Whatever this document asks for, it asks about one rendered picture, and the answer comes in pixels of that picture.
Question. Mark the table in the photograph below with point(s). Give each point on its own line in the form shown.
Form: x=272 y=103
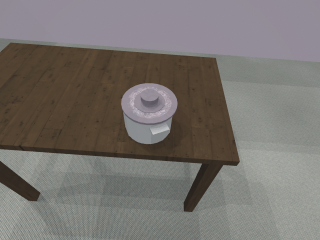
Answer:
x=67 y=100

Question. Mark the lid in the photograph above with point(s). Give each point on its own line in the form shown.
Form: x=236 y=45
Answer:
x=141 y=113

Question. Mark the knob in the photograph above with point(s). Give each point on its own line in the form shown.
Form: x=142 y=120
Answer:
x=149 y=96

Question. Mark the pot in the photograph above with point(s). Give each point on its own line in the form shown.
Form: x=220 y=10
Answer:
x=147 y=134

